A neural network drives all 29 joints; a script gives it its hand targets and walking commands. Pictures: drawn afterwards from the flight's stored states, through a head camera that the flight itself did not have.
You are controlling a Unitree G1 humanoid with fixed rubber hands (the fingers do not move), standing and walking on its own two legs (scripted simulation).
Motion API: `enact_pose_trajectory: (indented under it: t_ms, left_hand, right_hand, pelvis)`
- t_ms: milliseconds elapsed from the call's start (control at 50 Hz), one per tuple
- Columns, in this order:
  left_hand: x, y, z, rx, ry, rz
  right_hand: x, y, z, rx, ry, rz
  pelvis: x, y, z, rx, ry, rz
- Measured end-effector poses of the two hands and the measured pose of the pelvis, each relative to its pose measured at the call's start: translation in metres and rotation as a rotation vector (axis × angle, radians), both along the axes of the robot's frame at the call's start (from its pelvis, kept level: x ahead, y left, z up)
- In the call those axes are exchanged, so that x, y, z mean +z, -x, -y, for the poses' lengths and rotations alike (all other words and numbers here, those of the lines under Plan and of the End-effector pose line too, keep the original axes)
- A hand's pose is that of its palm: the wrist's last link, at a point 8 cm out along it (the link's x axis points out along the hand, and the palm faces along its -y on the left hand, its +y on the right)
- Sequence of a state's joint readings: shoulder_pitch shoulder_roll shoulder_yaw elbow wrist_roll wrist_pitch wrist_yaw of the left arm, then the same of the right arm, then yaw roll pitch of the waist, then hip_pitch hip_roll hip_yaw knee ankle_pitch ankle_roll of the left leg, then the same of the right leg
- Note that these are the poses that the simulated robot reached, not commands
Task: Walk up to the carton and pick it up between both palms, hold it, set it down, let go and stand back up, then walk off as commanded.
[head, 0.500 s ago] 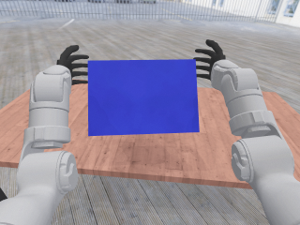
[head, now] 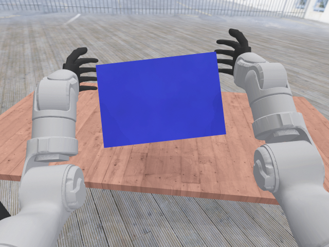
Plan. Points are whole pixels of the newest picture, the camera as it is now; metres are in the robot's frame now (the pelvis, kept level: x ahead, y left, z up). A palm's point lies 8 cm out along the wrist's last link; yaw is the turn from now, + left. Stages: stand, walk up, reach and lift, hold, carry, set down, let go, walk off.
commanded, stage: hold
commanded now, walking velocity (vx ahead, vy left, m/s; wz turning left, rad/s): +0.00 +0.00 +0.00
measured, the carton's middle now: (161, 105) +0.43 +0.00 +0.19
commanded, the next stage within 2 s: none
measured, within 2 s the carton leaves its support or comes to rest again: neither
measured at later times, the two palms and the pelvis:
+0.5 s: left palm (68, 76) +0.35 +0.20 +0.31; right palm (243, 62) +0.36 -0.17 +0.34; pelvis +0.00 +0.00 +0.00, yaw +0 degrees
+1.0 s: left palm (68, 77) +0.35 +0.20 +0.31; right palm (240, 69) +0.36 -0.17 +0.32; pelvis +0.00 +0.00 +0.00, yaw +0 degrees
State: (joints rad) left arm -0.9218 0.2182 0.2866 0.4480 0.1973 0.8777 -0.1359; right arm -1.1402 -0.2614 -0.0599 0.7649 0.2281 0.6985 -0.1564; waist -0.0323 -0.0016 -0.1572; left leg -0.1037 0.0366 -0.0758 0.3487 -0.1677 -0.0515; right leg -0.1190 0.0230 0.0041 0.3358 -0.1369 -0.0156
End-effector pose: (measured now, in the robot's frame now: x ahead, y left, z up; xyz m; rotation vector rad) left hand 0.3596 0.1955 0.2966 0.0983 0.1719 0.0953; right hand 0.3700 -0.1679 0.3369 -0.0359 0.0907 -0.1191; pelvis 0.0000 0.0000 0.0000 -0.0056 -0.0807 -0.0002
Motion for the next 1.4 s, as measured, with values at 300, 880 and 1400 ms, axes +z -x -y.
enact_pose_trajectory:
  t_ms: [300, 880, 1400]
  left_hand:
    - [0.011, 0.010, -0.002, 0.006, 0.007, 0.030]
    - [0.001, 0.002, -0.002, 0.007, 0.003, 0.002]
    - [0.004, 0.005, 0.000, -0.005, 0.004, 0.010]
  right_hand:
    - [-0.013, 0.009, 0.001, 0.005, -0.014, -0.023]
    - [-0.014, 0.000, 0.001, 0.008, -0.019, -0.032]
    - [0.004, 0.006, 0.000, -0.004, 0.010, 0.008]
  pelvis:
    - [0.000, 0.000, 0.000, 0.000, 0.000, 0.000]
    - [0.000, -0.001, 0.000, 0.000, 0.000, -0.002]
    - [0.000, 0.000, 0.000, 0.000, 0.000, 0.000]
